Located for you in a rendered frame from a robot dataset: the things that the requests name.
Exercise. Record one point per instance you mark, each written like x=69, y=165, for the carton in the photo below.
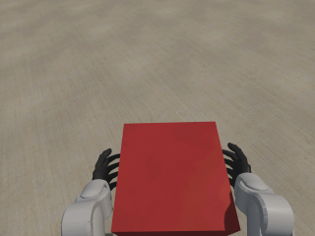
x=172, y=181

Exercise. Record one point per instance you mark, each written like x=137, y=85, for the left robot hand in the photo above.
x=102, y=169

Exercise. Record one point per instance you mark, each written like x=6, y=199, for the robot right forearm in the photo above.
x=268, y=214

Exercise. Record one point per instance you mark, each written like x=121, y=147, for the right robot hand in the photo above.
x=239, y=164

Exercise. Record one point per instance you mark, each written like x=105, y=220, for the robot left forearm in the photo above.
x=86, y=216

